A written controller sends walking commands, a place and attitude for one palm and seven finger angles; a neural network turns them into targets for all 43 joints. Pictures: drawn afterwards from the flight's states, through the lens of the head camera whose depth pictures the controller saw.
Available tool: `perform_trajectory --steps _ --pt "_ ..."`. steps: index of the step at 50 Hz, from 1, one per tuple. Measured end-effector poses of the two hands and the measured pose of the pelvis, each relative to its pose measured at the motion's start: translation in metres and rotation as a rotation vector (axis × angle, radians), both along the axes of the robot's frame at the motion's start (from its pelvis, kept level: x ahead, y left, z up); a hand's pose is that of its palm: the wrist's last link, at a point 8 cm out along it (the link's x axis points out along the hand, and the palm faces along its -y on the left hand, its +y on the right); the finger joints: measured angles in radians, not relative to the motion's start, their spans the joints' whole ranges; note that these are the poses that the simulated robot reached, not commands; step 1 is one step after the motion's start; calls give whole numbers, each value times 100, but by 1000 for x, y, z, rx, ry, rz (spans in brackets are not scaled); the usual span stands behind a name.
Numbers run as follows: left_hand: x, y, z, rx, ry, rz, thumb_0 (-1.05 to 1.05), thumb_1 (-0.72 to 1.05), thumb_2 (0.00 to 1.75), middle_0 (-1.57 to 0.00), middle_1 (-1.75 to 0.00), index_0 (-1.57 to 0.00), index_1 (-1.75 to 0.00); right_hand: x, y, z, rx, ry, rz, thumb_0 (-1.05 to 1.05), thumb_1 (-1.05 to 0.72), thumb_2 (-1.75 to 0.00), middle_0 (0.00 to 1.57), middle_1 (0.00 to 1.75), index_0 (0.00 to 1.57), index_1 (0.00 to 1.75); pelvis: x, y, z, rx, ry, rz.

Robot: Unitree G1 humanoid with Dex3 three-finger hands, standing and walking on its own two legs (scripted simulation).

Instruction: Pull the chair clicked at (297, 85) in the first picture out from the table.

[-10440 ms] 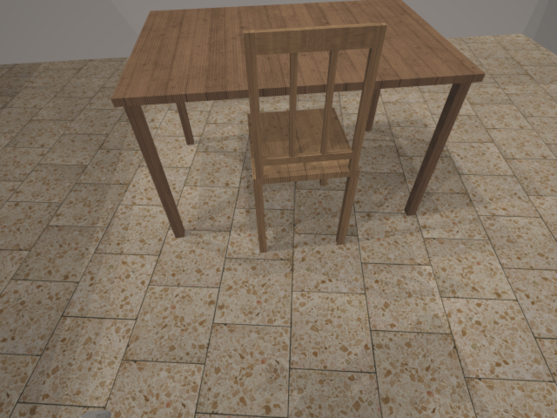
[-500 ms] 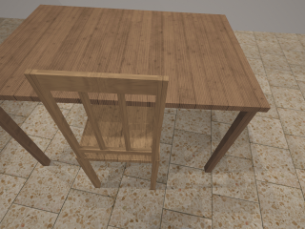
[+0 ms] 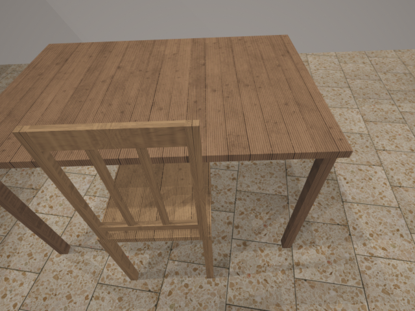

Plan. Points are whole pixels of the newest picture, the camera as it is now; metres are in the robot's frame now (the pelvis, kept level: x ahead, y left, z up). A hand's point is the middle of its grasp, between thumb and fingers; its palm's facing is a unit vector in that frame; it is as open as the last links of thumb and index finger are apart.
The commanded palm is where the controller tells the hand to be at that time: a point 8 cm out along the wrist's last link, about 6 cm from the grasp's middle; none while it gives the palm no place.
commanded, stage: come to a stop and stand still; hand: left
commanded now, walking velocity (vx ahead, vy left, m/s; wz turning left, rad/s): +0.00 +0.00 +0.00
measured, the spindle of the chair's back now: (114, 192) +0.41 +0.27 -0.06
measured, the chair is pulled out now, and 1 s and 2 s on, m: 0.00 0.00 0.00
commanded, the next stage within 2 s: look again from close up in 0.34 s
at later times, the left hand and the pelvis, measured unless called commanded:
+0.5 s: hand out of the picture -0.02 +0.14 -0.17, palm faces +0.01 -0.98 -0.20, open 7.3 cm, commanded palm none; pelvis -0.01 -0.03 +0.01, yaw +0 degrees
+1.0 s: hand out of the picture -0.04 +0.14 -0.17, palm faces +0.02 -0.98 -0.19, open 7.3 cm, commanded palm none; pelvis -0.02 -0.02 +0.01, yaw +0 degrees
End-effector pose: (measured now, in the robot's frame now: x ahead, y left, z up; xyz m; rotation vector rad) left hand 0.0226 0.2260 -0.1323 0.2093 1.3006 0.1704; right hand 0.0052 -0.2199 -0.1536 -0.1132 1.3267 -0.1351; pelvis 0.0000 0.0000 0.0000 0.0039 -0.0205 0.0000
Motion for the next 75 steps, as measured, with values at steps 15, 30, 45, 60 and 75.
perform_trajectory --steps 15,30,45,60,75 --pt "-30 -25 0 -30 53 22 1 92 90 -20 -30 -20 -30 -7 -21 9 -7 40 21 1 -91 -90 19 30 20 30 -4 -21 6 2 2 4" --pt "-46 -36 -2 -48 78 26 1 92 90 -20 -30 -20 -30 -47 -14 10 16 123 -7 1 -91 -90 19 30 20 30 -11 -26 8 2 -1 2" --pt "-59 -36 -3 -55 83 33 1 92 90 -20 -30 -20 -30 -63 -2 9 32 130 -16 1 -91 -90 19 30 20 30 -20 -23 8 5 -6 1" --pt "-71 -40 -6 -77 105 37 0 91 90 -20 -30 -20 -30 -68 2 11 27 131 -21 1 -91 -90 19 30 20 30 -25 -18 8 4 2 -3" --pt "-70 -35 -6 -72 100 28 1 91 90 -20 -30 -20 -30 -69 8 11 30 122 -29 1 -91 -90 19 30 20 30 -27 -15 8 4 -1 -10"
